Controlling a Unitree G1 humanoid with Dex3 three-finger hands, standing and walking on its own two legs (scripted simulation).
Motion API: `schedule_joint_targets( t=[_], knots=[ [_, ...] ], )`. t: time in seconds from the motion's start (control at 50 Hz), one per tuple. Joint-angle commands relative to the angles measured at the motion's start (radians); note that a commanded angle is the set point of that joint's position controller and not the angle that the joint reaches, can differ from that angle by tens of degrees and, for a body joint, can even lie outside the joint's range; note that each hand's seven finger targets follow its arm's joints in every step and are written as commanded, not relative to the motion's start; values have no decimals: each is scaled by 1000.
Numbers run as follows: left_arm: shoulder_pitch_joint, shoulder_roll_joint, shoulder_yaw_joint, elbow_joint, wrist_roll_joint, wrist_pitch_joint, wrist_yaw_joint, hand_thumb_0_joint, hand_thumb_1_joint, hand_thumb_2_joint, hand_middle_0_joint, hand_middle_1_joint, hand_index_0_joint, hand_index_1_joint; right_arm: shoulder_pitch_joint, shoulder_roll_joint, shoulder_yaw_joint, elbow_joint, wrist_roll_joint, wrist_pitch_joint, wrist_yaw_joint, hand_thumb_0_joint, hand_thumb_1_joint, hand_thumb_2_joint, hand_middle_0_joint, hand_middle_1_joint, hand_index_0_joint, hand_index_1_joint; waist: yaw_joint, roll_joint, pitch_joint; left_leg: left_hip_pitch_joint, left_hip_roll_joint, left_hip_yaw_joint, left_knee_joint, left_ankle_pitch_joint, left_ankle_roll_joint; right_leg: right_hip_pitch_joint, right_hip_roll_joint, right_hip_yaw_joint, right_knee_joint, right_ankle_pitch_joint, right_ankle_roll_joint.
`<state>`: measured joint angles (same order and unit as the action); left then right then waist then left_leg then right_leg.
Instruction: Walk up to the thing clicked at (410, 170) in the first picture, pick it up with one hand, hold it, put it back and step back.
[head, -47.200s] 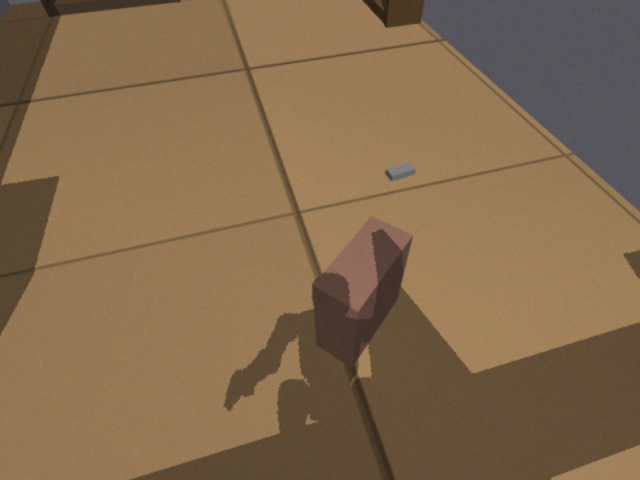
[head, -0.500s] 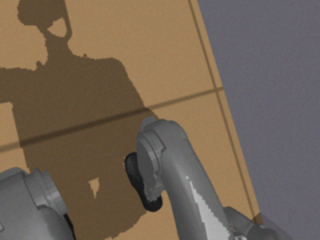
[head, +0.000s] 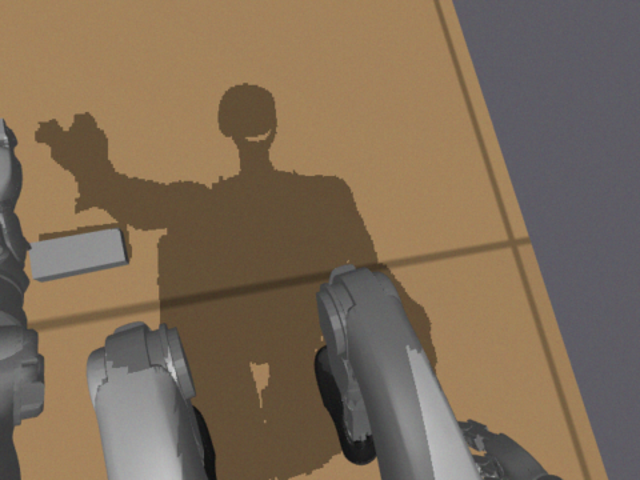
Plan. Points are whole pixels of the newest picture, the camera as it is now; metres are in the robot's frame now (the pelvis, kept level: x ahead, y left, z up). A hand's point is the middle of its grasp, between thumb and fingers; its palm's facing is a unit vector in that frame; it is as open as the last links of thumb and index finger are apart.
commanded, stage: withdraw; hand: left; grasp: from above
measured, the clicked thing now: (80, 254) +0.46 +0.28 -0.32
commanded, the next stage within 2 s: home in 0.46 s
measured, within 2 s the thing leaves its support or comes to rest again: neither
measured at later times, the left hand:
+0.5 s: hand (40, 253) +0.43 +0.29 -0.19, palm faces -0.43 -0.07 -0.90, open 13.8 cm
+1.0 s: hand out of the picture +0.39 +0.29 -0.05, palm faces -0.34 -0.43 -0.83, open 9.6 cm
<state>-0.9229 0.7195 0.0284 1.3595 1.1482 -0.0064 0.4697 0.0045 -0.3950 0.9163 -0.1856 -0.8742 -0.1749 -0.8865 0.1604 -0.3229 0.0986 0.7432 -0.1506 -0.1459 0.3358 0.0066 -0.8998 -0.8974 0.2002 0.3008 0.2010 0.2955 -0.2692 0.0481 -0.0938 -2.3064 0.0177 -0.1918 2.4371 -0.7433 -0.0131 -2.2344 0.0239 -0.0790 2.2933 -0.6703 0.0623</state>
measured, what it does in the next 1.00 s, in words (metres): rises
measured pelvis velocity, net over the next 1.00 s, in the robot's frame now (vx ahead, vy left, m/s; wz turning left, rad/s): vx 0.00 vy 0.00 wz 0.09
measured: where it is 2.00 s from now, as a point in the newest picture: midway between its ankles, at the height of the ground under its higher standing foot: (280, 459)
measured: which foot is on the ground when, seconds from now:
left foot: down 0.00-1.00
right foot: down 0.00-1.00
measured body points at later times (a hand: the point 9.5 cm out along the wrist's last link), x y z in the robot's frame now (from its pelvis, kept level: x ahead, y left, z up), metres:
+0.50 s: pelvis -0.02 -0.01 -0.01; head +0.21 +0.09 +0.36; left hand +0.45 +0.29 -0.14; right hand +0.05 -0.30 -0.09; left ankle +0.06 +0.13 -0.30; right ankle +0.11 -0.13 -0.30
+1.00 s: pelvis +0.00 +0.00 +0.08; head +0.21 +0.04 +0.47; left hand +0.40 +0.31 +0.00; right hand +0.10 -0.26 -0.06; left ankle +0.06 +0.13 -0.30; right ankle +0.11 -0.13 -0.30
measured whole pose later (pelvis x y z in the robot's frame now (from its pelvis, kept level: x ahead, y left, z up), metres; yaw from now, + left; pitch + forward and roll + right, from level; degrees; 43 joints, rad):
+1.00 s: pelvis +0.00 +0.00 +0.08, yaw +5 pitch +36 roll -6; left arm -0.57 0.53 0.05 0.81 0.73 0.05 0.11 0.00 0.45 0.86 -0.21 -0.41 -0.20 -0.42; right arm 0.20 -0.30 -0.01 0.65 -0.05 -0.01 0.17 0.01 -0.90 -0.89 0.20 0.30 0.20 0.30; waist -0.13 0.09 -0.16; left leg -2.09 0.02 -0.10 2.17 -0.71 -0.01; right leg -2.05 0.00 -0.02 2.09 -0.67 0.05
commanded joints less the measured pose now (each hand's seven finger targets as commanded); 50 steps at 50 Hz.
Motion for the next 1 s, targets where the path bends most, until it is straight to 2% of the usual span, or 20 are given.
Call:
schedule_joint_targets(
  t=[0.0, 0.06, 0.1, 0.12, 0.18, 0.28, 0.32, 0.38, 0.48, 0.56, 0.58, 0.64, 0.66, 0.74, 0.76, 0.8, 0.82, 0.88, 0.94, 0.98],
  knots=[
    [-274, 43, -74, -131, -87, 26, -149, 0, -420, 940, -172, -892, -158, -907, 203, -267, -122, -36, 48, 58, -45, 0, -900, -904, 200, 300, 200, 300, -49, 172, -510, 419, -14, 103, -357, 191, 43, 364, 43, -88, -272, 216, -98],
    [-271, 20, -105, -92, -112, -17, -255, 0, -468, 985, -141, -941, -124, -959, 184, -252, -124, -68, 60, 80, -94, 0, -900, -905, 200, 300, 200, 300, -55, 34, -427, 336, -32, 111, -375, 96, 53, 412, 35, -64, -325, 104, -100],
    [-279, 66, -95, -88, -89, -54, -298, 0, -442, 969, -156, -931, -142, -947, 188, -257, -121, -82, 57, 89, -131, 0, -897, -903, 200, 300, 200, 300, -47, -24, -385, 305, -45, 126, -356, 61, 54, 408, 26, -46, -358, 37, -102],
    [-288, 54, -103, -72, -86, -78, -309, 0, -451, 979, -143, -948, -130, -962, 179, -238, -112, -86, 54, 93, -144, 0, -897, -903, 200, 300, 200, 300, -45, -22, -381, 288, -49, 145, -351, 56, 53, 422, 26, -38, -361, 21, -102],
    [-343, 151, -60, -113, -39, -164, -300, 0, -473, 993, -131, -955, -117, -971, 167, -217, -90, -95, 45, 105, -185, 0, -899, -903, 200, 300, 200, 300, -15, -17, -439, 304, -51, 161, -314, 84, 53, 448, 19, -19, -346, 35, -97],
    [-431, 259, 13, -113, 80, -298, -163, 0, -482, 993, -99, -975, -95, -980, 148, -210, -61, -97, 21, 115, -211, 0, -893, -898, 200, 300, 200, 300, -2, 134, -538, 368, -48, 163, -277, 96, 40, 385, 18, -8, -278, 31, -99],
    [-452, 265, 25, -58, 131, -320, -92, 0, -491, 997, -82, -987, -82, -986, 146, -211, -55, -89, 5, 117, -213, 0, -891, -896, 200, 300, 200, 300, -15, 192, -555, 400, -47, 157, -273, 109, 35, 355, 22, -20, -250, 47, -102],
    [-469, 271, 45, 45, 184, -320, 20, 0, -493, 993, -75, -989, -78, -984, 165, -227, -58, -69, -16, 108, -216, 0, -889, -895, 200, 300, 200, 300, -33, 237, -548, 443, -43, 151, -277, 130, 28, 305, 24, -47, -229, 78, -106],
    [-516, 298, 81, 65, 211, -245, 146, 0, -476, 968, -89, -972, -96, -963, 181, -251, -77, -32, -47, 80, -205, 0, -891, -894, 200, 300, 200, 300, -52, 379, -592, 540, -34, 145, -289, 158, 14, 215, 14, -97, -161, 145, -103],
    [-522, 308, 109, 10, 159, -166, 157, 0, -360, 953, -185, -883, -199, -866, 193, -260, -96, -21, -51, 51, -178, 0, -881, -894, 200, 300, 199, 300, -57, 417, -672, 598, -30, 144, -270, 217, 15, 210, -2, -108, -128, 218, -96],
    [-519, 301, 106, -37, 135, -150, 148, 0, -415, 918, -118, -952, -136, -931, 201, -254, -99, -25, -43, 51, -173, 0, -885, -890, 201, 299, 200, 299, -45, 451, -725, 613, -27, 147, -279, 238, 14, 236, 6, -98, -139, 237, -104],
    [-412, 290, 119, -52, 74, -92, 100, 0, -213, 905, -244, -712, -218, -691, 225, -255, -115, -18, -29, 46, -155, 0, -883, -895, 200, 300, 199, 300, -10, 406, -778, 630, -28, 157, -281, 314, 18, 299, 0, -92, -152, 303, -100],
    [-377, 300, 133, -112, 48, -76, 79, 0, -156, 873, -234, -632, -211, -631, 235, -251, -121, -22, -18, 49, -153, 0, -885, -896, 200, 300, 199, 300, 27, 434, -836, 649, -31, 167, -300, 349, 20, 353, 3, -82, -169, 328, -103],
    [-259, 236, 139, -233, -85, -26, -40, 0, 148, 785, -200, -440, -188, -451, 279, -239, -160, -10, 23, 63, -140, 0, -892, -898, 200, 300, 199, 300, 74, 373, -887, 680, -30, 169, -354, 425, 23, 453, 1, -66, -217, 375, -100],
    [-234, 269, 170, -310, -116, -22, -71, 0, 228, 785, -197, -414, -187, -424, 273, -242, -174, -33, 34, 67, -139, 0, -893, -898, 200, 300, 200, 300, 95, 357, -907, 692, -27, 169, -363, 459, 25, 487, 6, -62, -229, 392, -101],
    [-45, 165, 149, -311, -189, 2, -146, 0, 388, 837, -203, -403, -195, -411, 258, -240, -181, -67, 55, 87, -140, 0, -894, -898, 200, 300, 200, 300, 100, 253, -833, 642, -31, 164, -397, 444, 30, 526, 5, -56, -280, 382, -100],
    [22, 26, 47, -348, -230, 18, -196, 0, 468, 837, -201, -382, -194, -388, 261, -209, -170, -64, 68, 99, -139, 0, -895, -899, 200, 300, 200, 300, 87, 199, -779, 604, -32, 169, -422, 394, 39, 549, 11, -50, -324, 355, -98],
    [102, 71, 93, -621, -358, 36, -301, 0, 708, 841, -190, -287, -190, -287, 233, -210, -195, -127, 102, 121, -164, 0, -899, -900, 200, 300, 200, 300, 122, 125, -760, 608, -29, 158, -502, 306, 49, 616, 10, -33, -414, 293, -96],
    [265, -62, 32, -754, -484, 49, -388, 0, 900, 900, -200, -300, -200, -300, 183, -188, -191, -168, 116, 126, -190, 0, -900, -900, 200, 300, 200, 300, 116, 31, -665, 596, -26, 144, -555, 266, 50, 647, 8, -21, -475, 261, -95],
    [268, -17, 78, -907, -542, 41, -407, 0, 900, 900, -200, -300, -200, -300, 161, -172, -197, -191, 125, 124, -215, 0, -900, -900, 200, 300, 200, 300, 148, 12, -683, 632, -25, 149, -586, 232, 52, 692, 4, -2, -531, 227, -95]
  ],
)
